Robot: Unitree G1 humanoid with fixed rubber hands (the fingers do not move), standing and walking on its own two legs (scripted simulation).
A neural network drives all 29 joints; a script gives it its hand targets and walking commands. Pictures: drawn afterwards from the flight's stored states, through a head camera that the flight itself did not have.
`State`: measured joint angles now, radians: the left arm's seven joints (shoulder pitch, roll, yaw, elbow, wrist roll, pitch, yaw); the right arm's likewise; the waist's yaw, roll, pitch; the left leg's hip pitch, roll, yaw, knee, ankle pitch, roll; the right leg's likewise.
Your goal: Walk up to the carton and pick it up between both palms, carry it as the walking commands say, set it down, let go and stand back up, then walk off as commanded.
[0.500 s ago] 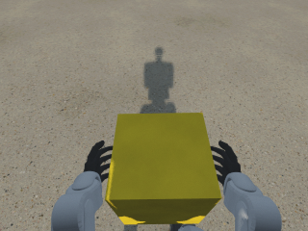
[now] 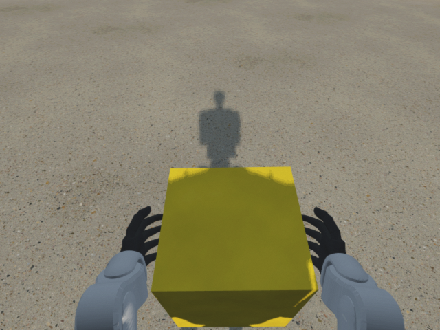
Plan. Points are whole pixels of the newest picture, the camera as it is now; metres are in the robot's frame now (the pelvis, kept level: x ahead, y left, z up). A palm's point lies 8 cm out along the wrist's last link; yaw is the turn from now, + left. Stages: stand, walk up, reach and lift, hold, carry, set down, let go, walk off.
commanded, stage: carry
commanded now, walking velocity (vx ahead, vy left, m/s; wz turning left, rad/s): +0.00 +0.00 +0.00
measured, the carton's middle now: (231, 251) +0.28 -0.01 +0.02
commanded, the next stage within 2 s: none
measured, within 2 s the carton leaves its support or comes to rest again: neither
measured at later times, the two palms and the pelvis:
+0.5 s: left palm (129, 247) +0.25 +0.16 +0.08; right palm (315, 249) +0.24 -0.14 +0.09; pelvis +0.01 +0.02 +0.00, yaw +0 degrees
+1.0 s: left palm (112, 263) +0.22 +0.18 +0.09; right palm (307, 264) +0.22 -0.12 +0.09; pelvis -0.01 +0.03 +0.00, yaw +0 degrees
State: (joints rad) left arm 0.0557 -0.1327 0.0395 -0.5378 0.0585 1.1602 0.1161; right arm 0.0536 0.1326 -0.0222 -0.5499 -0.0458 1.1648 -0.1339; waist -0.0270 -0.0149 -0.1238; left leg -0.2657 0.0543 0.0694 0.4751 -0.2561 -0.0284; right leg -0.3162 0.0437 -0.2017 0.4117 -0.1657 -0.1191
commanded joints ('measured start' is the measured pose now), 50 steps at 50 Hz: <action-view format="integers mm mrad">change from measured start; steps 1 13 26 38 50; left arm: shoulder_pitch -397 -490 -438 -451 -415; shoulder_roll -747 -770 -782 -756 -771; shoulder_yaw -648 -613 -657 -643 -616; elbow -44 26 -79 -16 11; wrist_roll -267 -293 -300 -290 -279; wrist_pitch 9 8 -24 -14 -18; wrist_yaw -118 -107 -97 -98 -95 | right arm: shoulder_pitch -428 -524 -453 -482 -483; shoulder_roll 775 780 797 748 758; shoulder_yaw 659 615 646 618 628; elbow -64 -25 -82 -70 -73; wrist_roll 282 268 287 266 274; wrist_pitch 1 4 -27 -31 -30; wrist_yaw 137 105 119 108 109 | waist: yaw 16 13 16 18 21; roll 6 18 26 47 29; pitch -236 -172 -298 -195 -186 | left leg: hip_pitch -7 -58 -2 -50 -63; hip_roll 71 77 88 83 75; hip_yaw -8 -32 -60 -72 -76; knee -36 -35 -13 -70 -84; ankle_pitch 137 108 229 105 26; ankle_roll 26 38 44 48 54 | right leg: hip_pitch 248 192 242 150 115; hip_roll -230 -201 -202 -193 -201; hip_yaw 193 186 167 168 190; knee -35 -55 5 -26 -65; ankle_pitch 522 315 370 105 1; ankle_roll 92 98 79 91 82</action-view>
